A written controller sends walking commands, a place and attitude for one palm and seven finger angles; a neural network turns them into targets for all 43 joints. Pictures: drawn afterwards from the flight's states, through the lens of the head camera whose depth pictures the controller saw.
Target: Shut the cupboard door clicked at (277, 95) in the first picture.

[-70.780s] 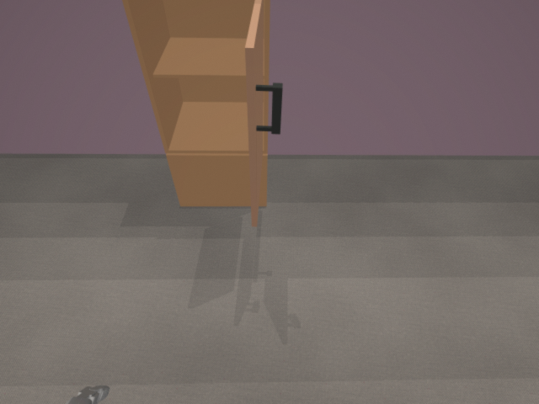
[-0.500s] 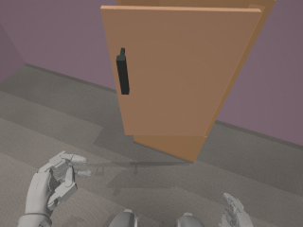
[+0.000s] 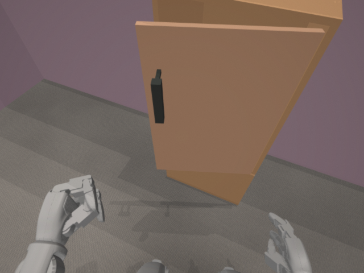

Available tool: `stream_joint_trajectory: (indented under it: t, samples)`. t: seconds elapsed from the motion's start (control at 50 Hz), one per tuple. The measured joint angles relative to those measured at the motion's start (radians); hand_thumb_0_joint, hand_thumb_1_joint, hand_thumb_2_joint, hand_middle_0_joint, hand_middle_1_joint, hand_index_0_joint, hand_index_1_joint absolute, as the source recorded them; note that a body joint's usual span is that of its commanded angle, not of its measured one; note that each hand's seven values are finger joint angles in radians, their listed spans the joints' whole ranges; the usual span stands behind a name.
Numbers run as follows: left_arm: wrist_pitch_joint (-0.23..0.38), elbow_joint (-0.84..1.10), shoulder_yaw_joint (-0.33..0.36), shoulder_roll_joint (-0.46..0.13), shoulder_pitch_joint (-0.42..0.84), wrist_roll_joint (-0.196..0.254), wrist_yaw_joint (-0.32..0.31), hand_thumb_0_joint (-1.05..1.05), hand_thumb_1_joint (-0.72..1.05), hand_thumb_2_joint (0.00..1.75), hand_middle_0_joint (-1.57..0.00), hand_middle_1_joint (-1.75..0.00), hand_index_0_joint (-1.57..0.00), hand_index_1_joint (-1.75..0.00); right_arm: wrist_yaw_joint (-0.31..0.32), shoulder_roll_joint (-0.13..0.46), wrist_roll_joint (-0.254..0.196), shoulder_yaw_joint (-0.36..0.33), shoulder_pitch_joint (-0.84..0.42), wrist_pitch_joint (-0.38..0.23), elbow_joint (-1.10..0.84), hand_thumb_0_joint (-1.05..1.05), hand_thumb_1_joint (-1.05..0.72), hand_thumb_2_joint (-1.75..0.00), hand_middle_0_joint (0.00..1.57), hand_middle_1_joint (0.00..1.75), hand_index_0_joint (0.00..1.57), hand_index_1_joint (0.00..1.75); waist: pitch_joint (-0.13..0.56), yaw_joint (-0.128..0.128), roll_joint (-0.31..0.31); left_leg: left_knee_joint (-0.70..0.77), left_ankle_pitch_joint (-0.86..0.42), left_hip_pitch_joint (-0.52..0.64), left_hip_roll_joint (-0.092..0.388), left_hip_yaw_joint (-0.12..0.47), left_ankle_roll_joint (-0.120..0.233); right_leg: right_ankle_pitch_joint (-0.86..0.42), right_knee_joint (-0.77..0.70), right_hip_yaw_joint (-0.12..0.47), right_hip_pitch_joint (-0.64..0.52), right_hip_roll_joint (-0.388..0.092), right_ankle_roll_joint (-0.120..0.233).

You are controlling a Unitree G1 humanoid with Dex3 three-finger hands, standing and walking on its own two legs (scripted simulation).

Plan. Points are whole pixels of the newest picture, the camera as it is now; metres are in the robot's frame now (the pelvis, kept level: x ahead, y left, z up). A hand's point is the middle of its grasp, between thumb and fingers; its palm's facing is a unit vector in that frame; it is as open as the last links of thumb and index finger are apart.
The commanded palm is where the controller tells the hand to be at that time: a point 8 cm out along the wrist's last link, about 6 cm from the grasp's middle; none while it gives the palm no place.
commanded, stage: raise the hand and make a fist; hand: left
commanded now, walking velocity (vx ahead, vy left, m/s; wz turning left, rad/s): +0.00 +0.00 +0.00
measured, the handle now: (159, 97) +0.51 +0.11 +0.09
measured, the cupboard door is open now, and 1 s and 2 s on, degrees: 21 21 21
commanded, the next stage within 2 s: bring the fist close to the handle in 0.58 s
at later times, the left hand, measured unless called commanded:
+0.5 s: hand (102, 196) +0.24 +0.17 +0.09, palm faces +0.05 -1.00 -0.05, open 3.1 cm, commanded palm +0.21 +0.22 +0.09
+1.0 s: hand (126, 177) +0.28 +0.14 +0.08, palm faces -0.07 -1.00 -0.01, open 3.1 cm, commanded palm +0.27 +0.20 +0.09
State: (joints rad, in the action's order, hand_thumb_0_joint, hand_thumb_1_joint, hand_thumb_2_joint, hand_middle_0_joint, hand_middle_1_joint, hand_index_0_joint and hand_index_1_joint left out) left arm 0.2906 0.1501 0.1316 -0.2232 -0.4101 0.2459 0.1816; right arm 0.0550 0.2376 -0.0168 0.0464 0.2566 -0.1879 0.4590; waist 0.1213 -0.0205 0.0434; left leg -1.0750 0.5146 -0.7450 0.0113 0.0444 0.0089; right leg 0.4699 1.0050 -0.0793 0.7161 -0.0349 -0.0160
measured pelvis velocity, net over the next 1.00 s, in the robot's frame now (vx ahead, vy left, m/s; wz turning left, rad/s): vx -0.01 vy -0.01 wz -0.01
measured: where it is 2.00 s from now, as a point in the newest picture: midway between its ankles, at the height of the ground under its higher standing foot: outside the picture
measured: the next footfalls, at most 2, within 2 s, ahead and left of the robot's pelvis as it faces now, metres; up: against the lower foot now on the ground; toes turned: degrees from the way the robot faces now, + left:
none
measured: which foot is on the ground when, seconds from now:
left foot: down 0.00-1.00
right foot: down 0.00-1.00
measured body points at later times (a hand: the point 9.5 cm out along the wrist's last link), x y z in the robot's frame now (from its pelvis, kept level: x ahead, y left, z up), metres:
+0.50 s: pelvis +0.01 -0.02 +0.01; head +0.04 -0.02 +0.46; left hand +0.23 +0.23 +0.10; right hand +0.17 -0.26 -0.06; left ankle +0.01 +0.11 -0.67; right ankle +0.02 -0.14 -0.67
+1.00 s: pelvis -0.01 -0.01 +0.01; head +0.04 -0.02 +0.46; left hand +0.28 +0.19 +0.09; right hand +0.16 -0.25 -0.07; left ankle +0.01 +0.11 -0.67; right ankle +0.02 -0.14 -0.67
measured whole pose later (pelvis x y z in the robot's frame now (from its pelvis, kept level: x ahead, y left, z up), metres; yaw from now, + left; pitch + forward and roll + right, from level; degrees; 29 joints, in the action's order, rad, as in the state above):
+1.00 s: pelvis -0.01 -0.01 +0.01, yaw -1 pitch +10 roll -1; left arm 0.23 -0.09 0.09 -0.20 -0.08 0.22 0.18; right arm 0.06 0.25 -0.03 0.03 0.25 -0.18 0.54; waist 0.09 0.01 0.04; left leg -1.00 0.47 -0.70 0.01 0.03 0.00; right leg 0.44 0.96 -0.06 0.69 -0.03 -0.01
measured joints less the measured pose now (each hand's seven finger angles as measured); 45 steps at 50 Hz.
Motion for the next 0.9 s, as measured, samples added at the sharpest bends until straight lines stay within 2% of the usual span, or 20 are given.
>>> stream_joint_trajectory:
  t: [0.06,0.1,0.24,0.34,0.4,0.44,0.5,0.56,0.6,0.66,0.72,0.78,0.86,0.9]
  samples:
    - [-0.050,-0.024,-0.021,-0.011,0.011,-0.006,0.038,0.02,0.90,0.90,-1.27,-1.46,-1.26,-1.46,0.006,-0.002,-0.003,0.003,0.002,0.006,0.004,0.01,-0.90,-0.90,0.20,0.30,0.20,0.30,-0.007,0.001,-0.001,0.017,-0.003,0.017,0.003,-0.005,-0.002,-0.002,-0.012,0.004,-0.011,0.003,0.002]
    - [-0.064,-0.024,-0.013,-0.019,0.012,0.002,0.039,0.02,0.90,0.90,-1.28,-1.47,-1.27,-1.47,0.011,-0.006,-0.003,0.000,0.008,0.007,0.007,0.01,-0.90,-0.90,0.20,0.30,0.20,0.30,-0.011,0.004,-0.004,0.031,-0.005,0.032,0.005,-0.009,-0.004,-0.004,-0.022,0.008,-0.023,0.005,0.005]
    - [-0.009,-0.010,0.069,-0.018,0.052,0.039,0.002,0.02,0.90,0.90,-1.30,-1.50,-1.29,-1.49,0.007,0.002,-0.004,-0.011,0.033,0.006,0.038,0.01,-0.90,-0.90,0.20,0.30,0.20,0.30,-0.009,0.006,-0.003,0.063,-0.010,0.066,0.009,-0.005,-0.014,-0.005,-0.047,0.004,-0.055,0.010,0.012]
    - [-0.054,-0.062,0.031,-0.004,0.059,0.035,0.053,0.02,0.90,0.90,-1.30,-1.50,-1.29,-1.49,0.007,0.021,-0.012,-0.020,0.035,0.014,0.045,0.01,-0.90,-0.90,0.20,0.30,0.20,0.30,-0.009,0.014,0.007,0.082,-0.018,0.078,0.008,-0.010,-0.014,-0.010,-0.059,0.009,-0.062,0.009,0.012]
    - [-0.076,-0.075,0.009,-0.004,0.041,0.024,0.058,0.02,0.90,0.90,-1.30,-1.50,-1.29,-1.50,0.012,0.021,-0.010,-0.028,0.035,0.017,0.040,0.01,-0.90,-0.90,0.20,0.30,0.20,0.30,-0.014,0.018,0.002,0.097,-0.025,0.089,0.008,-0.020,-0.014,-0.014,-0.063,0.018,-0.064,0.009,0.013]
    - [-0.059,-0.069,0.014,-0.005,0.031,0.022,0.041,0.02,0.90,0.90,-1.30,-1.50,-1.29,-1.50,0.014,0.017,-0.006,-0.032,0.036,0.015,0.039,0.01,-0.90,-0.90,0.20,0.30,0.20,0.30,-0.016,0.017,-0.007,0.102,-0.028,0.094,0.009,-0.024,-0.017,-0.015,-0.063,0.023,-0.065,0.010,0.015]
    - [-0.001,-0.054,0.041,-0.004,0.034,0.028,0.007,0.02,0.90,0.90,-1.30,-1.50,-1.30,-1.50,0.011,0.013,-0.003,-0.033,0.034,0.010,0.045,0.01,-0.90,-0.90,0.20,0.30,0.20,0.30,-0.017,0.013,-0.014,0.099,-0.028,0.093,0.011,-0.021,-0.021,-0.014,-0.057,0.020,-0.063,0.011,0.019]
    - [0.040,-0.058,0.059,0.000,0.055,0.035,0.001,0.02,0.90,0.90,-1.30,-1.50,-1.30,-1.50,0.004,0.015,-0.002,-0.030,0.026,0.008,0.053,0.01,-0.90,-0.90,0.20,0.30,0.20,0.30,-0.015,0.010,-0.011,0.085,-0.027,0.081,0.011,-0.012,-0.023,-0.012,-0.047,0.012,-0.056,0.012,0.021]
    - [0.037,-0.071,0.052,0.003,0.064,0.038,0.018,0.02,0.90,0.90,-1.30,-1.50,-1.30,-1.50,0.002,0.018,-0.006,-0.028,0.020,0.010,0.056,0.01,-0.90,-0.90,0.20,0.30,0.20,0.30,-0.014,0.009,-0.005,0.080,-0.028,0.075,0.011,-0.009,-0.023,-0.012,-0.045,0.009,-0.053,0.011,0.021]
    - [-0.002,-0.093,0.023,0.003,0.057,0.033,0.052,0.02,0.90,0.90,-1.30,-1.50,-1.30,-1.50,0.005,0.020,-0.012,-0.025,0.015,0.014,0.051,0.01,-0.90,-0.90,0.20,0.30,0.20,0.30,-0.015,0.011,0.003,0.084,-0.031,0.077,0.010,-0.010,-0.021,-0.017,-0.050,0.010,-0.055,0.011,0.020]
    - [-0.032,-0.101,0.004,0.001,0.043,0.027,0.061,0.02,0.90,0.90,-1.30,-1.50,-1.30,-1.50,0.012,0.016,-0.012,-0.023,0.015,0.015,0.042,0.01,-0.90,-0.90,0.20,0.30,0.20,0.30,-0.018,0.012,0.003,0.093,-0.036,0.085,0.009,-0.016,-0.019,-0.022,-0.056,0.016,-0.059,0.010,0.018]
    - [-0.015,-0.108,0.009,-0.002,0.074,0.021,0.031,0.02,0.90,0.90,-1.30,-1.50,-1.30,-1.50,0.018,0.012,-0.007,-0.021,0.013,0.006,0.047,0.01,-0.90,-0.90,0.20,0.30,0.20,0.30,-0.024,0.010,-0.002,0.089,-0.038,0.080,0.009,-0.014,-0.019,-0.024,-0.053,0.014,-0.057,0.010,0.018]
    - [0.032,-0.135,0.026,0.011,0.179,0.020,-0.008,0.02,0.90,0.90,-1.31,-1.50,-1.30,-1.50,0.014,0.012,-0.004,-0.018,0.000,-0.009,0.073,0.01,-0.90,-0.90,0.20,0.30,0.20,0.30,-0.028,0.009,-0.005,0.065,-0.035,0.054,0.006,-0.005,-0.019,-0.022,-0.036,0.006,-0.037,0.007,0.018]
    - [0.029,-0.162,0.017,0.016,0.235,0.013,-0.009,0.02,0.90,0.90,-1.31,-1.50,-1.30,-1.50,0.011,0.013,-0.006,-0.015,-0.006,-0.009,0.084,0.01,-0.90,-0.90,0.20,0.30,0.20,0.30,-0.028,0.012,-0.003,0.057,-0.035,0.043,0.005,-0.003,-0.017,-0.022,-0.031,0.004,-0.029,0.006,0.016]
